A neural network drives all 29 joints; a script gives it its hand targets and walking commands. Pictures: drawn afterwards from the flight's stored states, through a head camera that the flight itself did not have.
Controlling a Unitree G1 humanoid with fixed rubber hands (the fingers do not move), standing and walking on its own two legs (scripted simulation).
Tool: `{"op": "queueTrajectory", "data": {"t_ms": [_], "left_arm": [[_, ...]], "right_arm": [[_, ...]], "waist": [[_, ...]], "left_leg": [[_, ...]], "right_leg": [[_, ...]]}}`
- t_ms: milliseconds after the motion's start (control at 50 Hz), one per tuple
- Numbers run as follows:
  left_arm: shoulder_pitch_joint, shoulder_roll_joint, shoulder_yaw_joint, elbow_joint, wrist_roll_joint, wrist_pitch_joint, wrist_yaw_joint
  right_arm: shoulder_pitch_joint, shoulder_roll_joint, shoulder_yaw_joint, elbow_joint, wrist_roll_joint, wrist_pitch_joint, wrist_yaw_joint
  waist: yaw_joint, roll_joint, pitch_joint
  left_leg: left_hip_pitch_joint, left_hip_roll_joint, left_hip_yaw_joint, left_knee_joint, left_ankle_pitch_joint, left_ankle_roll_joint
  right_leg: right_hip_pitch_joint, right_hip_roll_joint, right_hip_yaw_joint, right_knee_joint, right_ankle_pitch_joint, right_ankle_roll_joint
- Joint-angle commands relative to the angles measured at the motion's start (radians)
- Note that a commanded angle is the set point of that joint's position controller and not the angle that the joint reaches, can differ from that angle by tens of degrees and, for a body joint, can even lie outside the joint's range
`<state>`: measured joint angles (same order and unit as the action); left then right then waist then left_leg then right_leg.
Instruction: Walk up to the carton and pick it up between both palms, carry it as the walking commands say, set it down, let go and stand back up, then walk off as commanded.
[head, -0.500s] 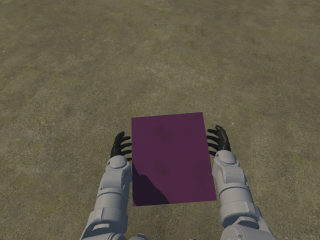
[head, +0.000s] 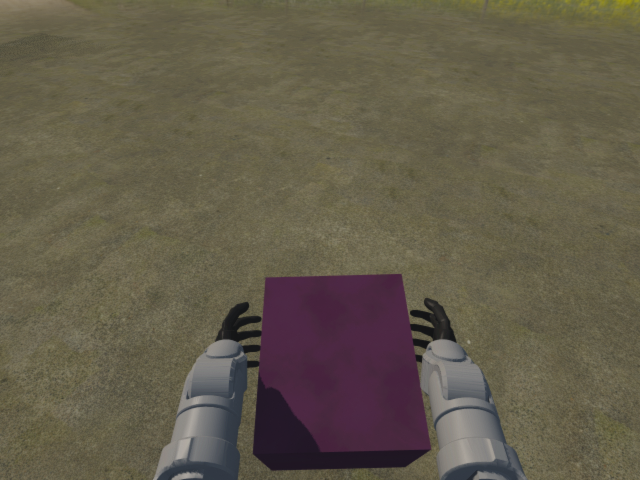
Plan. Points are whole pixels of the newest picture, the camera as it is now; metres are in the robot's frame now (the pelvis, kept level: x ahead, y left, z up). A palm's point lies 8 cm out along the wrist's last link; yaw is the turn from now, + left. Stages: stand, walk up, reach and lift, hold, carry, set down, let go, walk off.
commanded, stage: reach and lift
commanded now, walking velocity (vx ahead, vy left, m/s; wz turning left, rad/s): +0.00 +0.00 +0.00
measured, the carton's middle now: (335, 373) +0.32 +0.03 -0.06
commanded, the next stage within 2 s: hold in 1.36 s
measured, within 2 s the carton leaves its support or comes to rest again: neither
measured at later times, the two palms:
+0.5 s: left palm (239, 344) +0.28 +0.16 +0.05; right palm (463, 357) +0.29 -0.13 +0.06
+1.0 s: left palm (248, 340) +0.29 +0.15 +0.05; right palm (471, 348) +0.31 -0.14 +0.07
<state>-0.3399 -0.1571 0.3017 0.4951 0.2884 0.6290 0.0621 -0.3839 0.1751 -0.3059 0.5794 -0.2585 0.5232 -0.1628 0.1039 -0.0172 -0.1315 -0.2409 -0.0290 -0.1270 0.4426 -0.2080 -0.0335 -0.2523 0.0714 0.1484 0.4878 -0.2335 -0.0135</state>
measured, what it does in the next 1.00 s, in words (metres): stands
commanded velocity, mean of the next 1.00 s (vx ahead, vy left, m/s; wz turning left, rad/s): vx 0.00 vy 0.00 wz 0.00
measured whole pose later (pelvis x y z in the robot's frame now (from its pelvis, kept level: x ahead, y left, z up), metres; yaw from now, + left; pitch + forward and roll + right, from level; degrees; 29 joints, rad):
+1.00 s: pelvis +0.01 +0.00 +0.01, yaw +0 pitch -7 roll +0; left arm -0.34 -0.17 0.27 0.44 0.32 0.75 0.03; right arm -0.37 0.18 -0.31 0.45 -0.30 0.69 -0.14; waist 0.04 -0.03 -0.07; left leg -0.04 -0.02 -0.12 0.34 -0.19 -0.03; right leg -0.05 0.06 0.14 0.38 -0.21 -0.02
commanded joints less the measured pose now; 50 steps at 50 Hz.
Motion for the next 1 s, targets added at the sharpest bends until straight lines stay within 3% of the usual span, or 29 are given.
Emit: {"op": "queueTrajectory", "data": {"t_ms": [0, 20, 60, 100, 120, 140, 180, 200, 240, 280, 300, 360, 380, 440, 460, 480, 580, 640, 660, 700, 720, 740, 760, 820, 880, 900, 940, 960, 980], "left_arm": [[-0.718, -0.985, -0.546, -0.051, -0.267, -0.023, -0.332], [-0.649, -0.957, -0.471, 0.021, -0.233, -0.009, -0.339], [-0.727, -1.003, -0.555, -0.070, -0.307, -0.011, -0.336], [-0.616, -1.048, -0.610, -0.107, -0.323, 0.020, -0.334], [-0.628, -1.060, -0.606, -0.103, -0.326, 0.031, -0.337], [-0.658, -1.059, -0.603, -0.066, -0.327, 0.044, -0.330], [-0.640, -1.036, -0.628, -0.193, -0.327, 0.045, -0.311], [-0.636, -1.019, -0.613, -0.198, -0.325, 0.056, -0.308], [-0.685, -0.981, -0.548, -0.184, -0.308, 0.045, -0.297], [-0.619, -1.012, -0.523, -0.141, -0.267, 0.060, -0.300], [-0.551, -0.980, -0.488, -0.127, -0.250, 0.060, -0.292], [-0.507, -1.032, -0.491, -0.126, -0.235, 0.062, -0.279], [-0.539, -1.036, -0.506, -0.140, -0.249, 0.053, -0.275], [-0.614, -1.055, -0.492, -0.109, -0.241, 0.062, -0.279], [-0.703, -1.083, -0.518, -0.113, -0.249, 0.061, -0.291], [-0.678, -1.080, -0.524, -0.072, -0.284, 0.056, -0.300], [-0.928, -1.119, -0.578, -0.116, -0.293, 0.018, -0.312], [-0.871, -1.085, -0.539, -0.056, -0.277, 0.014, -0.317], [-0.839, -1.072, -0.517, -0.033, -0.286, 0.015, -0.314], [-0.780, -1.025, -0.455, 0.012, -0.242, 0.007, -0.318], [-0.821, -0.967, -0.434, 0.030, -0.249, 0.004, -0.323], [-0.769, -1.003, -0.396, 0.063, -0.225, 0.007, -0.321], [-0.710, -0.966, -0.372, 0.063, -0.228, 0.004, -0.325], [-0.669, -0.952, -0.362, 0.039, -0.215, 0.014, -0.331], [-0.706, -1.005, -0.487, -0.118, -0.282, 0.022, -0.329], [-0.695, -0.986, -0.512, -0.167, -0.283, 0.026, -0.333], [-0.669, -0.984, -0.530, -0.148, -0.290, 0.047, -0.339], [-0.672, -0.953, -0.510, -0.158, -0.262, 0.054, -0.336], [-0.620, -0.969, -0.539, -0.167, -0.269, 0.060, -0.331]], "right_arm": [[-0.687, 0.999, 0.485, -0.012, 0.214, 0.025, 0.427], [-0.647, 0.979, 0.462, 0.041, 0.188, 0.039, 0.433], [-0.668, 1.000, 0.492, -0.010, 0.214, 0.043, 0.434], [-0.548, 0.945, 0.494, -0.092, 0.207, 0.062, 0.420], [-0.534, 0.956, 0.459, -0.060, 0.195, 0.081, 0.426], [-0.509, 0.923, 0.440, -0.043, 0.157, 0.090, 0.411], [-0.456, 0.933, 0.484, -0.097, 0.197, 0.098, 0.427], [-0.437, 0.955, 0.482, -0.062, 0.175, 0.135, 0.439], [-0.499, 0.978, 0.491, -0.054, 0.193, 0.148, 0.449], [-0.562, 0.972, 0.530, -0.142, 0.222, 0.148, 0.459], [-0.550, 0.985, 0.547, -0.141, 0.236, 0.153, 0.462], [-0.635, 1.000, 0.613, -0.181, 0.291, 0.149, 0.489], [-0.713, 0.993, 0.630, -0.226, 0.300, 0.137, 0.495], [-0.656, 0.918, 0.513, -0.103, 0.223, 0.141, 0.496], [-0.666, 0.910, 0.488, -0.087, 0.214, 0.130, 0.492], [-0.683, 0.917, 0.473, -0.083, 0.228, 0.123, 0.492], [-0.778, 0.915, 0.385, -0.021, 0.173, 0.088, 0.478], [-0.724, 0.974, 0.405, -0.008, 0.178, 0.094, 0.480], [-0.634, 0.987, 0.387, 0.057, 0.169, 0.112, 0.473], [-0.764, 1.017, 0.453, -0.044, 0.204, 0.106, 0.473], [-0.668, 0.994, 0.412, 0.066, 0.182, 0.124, 0.473], [-0.716, 1.002, 0.432, 0.034, 0.196, 0.123, 0.475], [-0.662, 1.003, 0.433, 0.032, 0.195, 0.131, 0.472], [-0.685, 1.043, 0.480, -0.030, 0.230, 0.138, 0.461], [-0.606, 1.087, 0.525, -0.061, 0.251, 0.146, 0.455], [-0.571, 1.046, 0.523, -0.075, 0.257, 0.152, 0.455], [-0.548, 1.002, 0.514, -0.091, 0.237, 0.161, 0.442], [-0.544, 1.011, 0.515, -0.097, 0.247, 0.156, 0.437], [-0.540, 0.986, 0.528, -0.118, 0.248, 0.160, 0.438]], "waist": [[-0.029, 0.030, -0.210], [0.009, -0.005, -0.163], [-0.068, -0.047, -0.280], [-0.139, 0.078, -0.344], [-0.096, 0.070, -0.356], [-0.149, 0.050, -0.273], [-0.142, 0.117, -0.258], [-0.124, 0.016, -0.231], [-0.082, -0.022, -0.155], [-0.059, 0.011, -0.158], [-0.010, -0.050, -0.108], [0.037, 0.022, -0.139], [0.045, -0.029, -0.161], [-0.031, -0.012, -0.083], [-0.063, 0.080, -0.155], [-0.077, 0.026, -0.111], [-0.181, 0.085, -0.249], [-0.162, 0.075, -0.307], [-0.162, -0.028, -0.275], [-0.069, -0.024, -0.280], [-0.086, -0.076, -0.236], [-0.050, -0.029, -0.243], [-0.047, -0.119, -0.211], [-0.004, -0.080, -0.176], [-0.051, -0.076, -0.215], [-0.046, 0.002, -0.174], [-0.083, -0.038, -0.182], [-0.018, 0.057, -0.176], [-0.073, 0.052, -0.179]], "left_leg": [[0.195, -0.042, 0.074, -0.044, 0.097, 0.015], [0.140, -0.042, 0.074, -0.054, 0.058, 0.015], [0.242, -0.037, 0.059, -0.058, 0.171, 0.016], [0.333, -0.038, 0.054, -0.045, 0.411, -0.015], [0.300, -0.041, 0.046, -0.064, 0.383, -0.027], [0.291, -0.043, 0.045, -0.072, 0.375, -0.013], [0.296, -0.043, 0.047, -0.089, 0.459, -0.026], [0.294, -0.042, 0.036, -0.109, 0.389, -0.014], [0.255, -0.055, 0.051, -0.118, 0.273, 0.006], [0.257, -0.062, 0.060, -0.111, 0.199, 0.014], [0.280, -0.063, 0.048, -0.112, 0.204, 0.027], [0.278, -0.059, 0.060, -0.120, 0.210, 0.022], [0.308, -0.060, 0.064, -0.112, 0.199, 0.017], [0.307, -0.044, 0.048, -0.132, 0.118, 0.005], [0.285, -0.046, 0.048, -0.129, 0.071, -0.011], [0.299, -0.044, 0.052, -0.131, 0.046, 0.000], [0.231, -0.030, 0.034, -0.109, 0.033, -0.010], [0.258, -0.041, 0.054, -0.090, 0.063, -0.014], [0.282, -0.035, 0.044, -0.086, 0.145, 0.004], [0.227, -0.055, 0.078, -0.093, 0.073, 0.021], [0.249, -0.047, 0.074, -0.100, 0.054, 0.026], [0.201, -0.053, 0.077, -0.109, 0.061, 0.023], [0.226, -0.053, 0.079, -0.106, 0.145, 0.041], [0.260, -0.059, 0.088, -0.107, 0.167, 0.051], [0.311, -0.058, 0.077, -0.104, 0.244, 0.043], [0.294, -0.057, 0.076, -0.111, 0.250, 0.031], [0.346, -0.047, 0.070, -0.111, 0.242, 0.028], [0.298, -0.055, 0.075, -0.112, 0.232, 0.028], [0.287, -0.057, 0.073, -0.111, 0.245, 0.018]], "right_leg": [[0.022, 0.001, -0.072, -0.119, 0.035, 0.024], [0.011, 0.011, -0.070, -0.132, -0.013, 0.021], [0.076, 0.010, -0.069, -0.135, 0.096, 0.022], [0.152, 0.001, -0.058, -0.135, 0.332, 0.022], [0.161, 0.024, -0.067, -0.140, 0.255, 0.020], [0.122, 0.017, -0.058, -0.160, 0.282, 0.017], [0.209, 0.000, -0.037, -0.163, 0.395, 0.011], [0.190, 0.022, -0.063, -0.174, 0.301, 0.021], [0.186, 0.011, -0.052, -0.177, 0.229, 0.021], [0.193, 0.001, -0.049, -0.181, 0.155, 0.023], [0.146, 0.008, -0.051, -0.187, 0.140, 0.024], [0.167, 0.011, -0.059, -0.168, 0.136, 0.022], [0.154, 0.022, -0.071, -0.162, 0.111, 0.032], [0.065, 0.027, -0.074, -0.187, 0.020, 0.011], [0.103, 0.019, -0.070, -0.175, 0.004, -0.001], [0.047, 0.014, -0.076, -0.181, -0.031, 0.001], [0.087, 0.013, -0.085, -0.135, 0.010, 0.001], [0.116, 0.002, -0.088, -0.135, 0.049, 0.004], [0.105, 0.013, -0.088, -0.153, 0.098, 0.012], [0.168, -0.003, -0.078, -0.154, 0.041, 0.027], [0.134, 0.002, -0.084, -0.184, 0.018, 0.035], [0.193, -0.009, -0.071, -0.172, 0.047, 0.025], [0.186, -0.001, -0.076, -0.181, 0.131, 0.049], [0.195, -0.017, -0.051, -0.182, 0.184, 0.045], [0.198, -0.006, -0.057, -0.168, 0.285, 0.057], [0.202, -0.001, -0.059, -0.169, 0.279, 0.043], [0.153, 0.001, -0.062, -0.183, 0.260, 0.055], [0.201, -0.013, -0.034, -0.190, 0.270, 0.041], [0.190, -0.009, -0.047, -0.169, 0.313, 0.042]]}}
